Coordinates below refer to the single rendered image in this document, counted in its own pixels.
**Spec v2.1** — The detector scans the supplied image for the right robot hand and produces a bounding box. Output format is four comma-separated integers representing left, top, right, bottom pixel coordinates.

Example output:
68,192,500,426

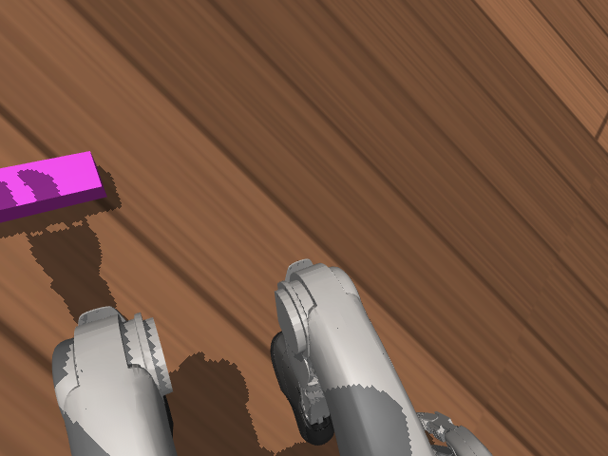
416,411,493,456

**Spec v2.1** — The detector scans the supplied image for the right robot foot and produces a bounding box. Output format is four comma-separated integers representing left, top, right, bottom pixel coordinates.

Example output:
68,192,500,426
271,331,334,446

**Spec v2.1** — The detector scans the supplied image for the carton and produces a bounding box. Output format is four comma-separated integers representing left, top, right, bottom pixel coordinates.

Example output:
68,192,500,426
0,151,107,223

